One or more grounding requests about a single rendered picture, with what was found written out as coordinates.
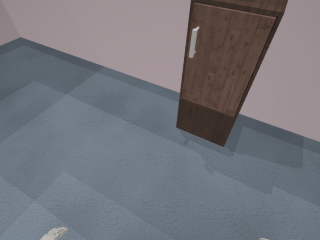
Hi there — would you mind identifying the handle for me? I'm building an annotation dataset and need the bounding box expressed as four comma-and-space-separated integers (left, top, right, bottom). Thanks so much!
188, 26, 200, 58

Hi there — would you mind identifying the robot left hand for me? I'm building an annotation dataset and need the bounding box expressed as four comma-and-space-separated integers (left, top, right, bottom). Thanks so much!
40, 227, 68, 240

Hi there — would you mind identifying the cupboard door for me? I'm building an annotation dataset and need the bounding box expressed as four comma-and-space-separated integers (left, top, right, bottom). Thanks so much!
181, 2, 276, 117

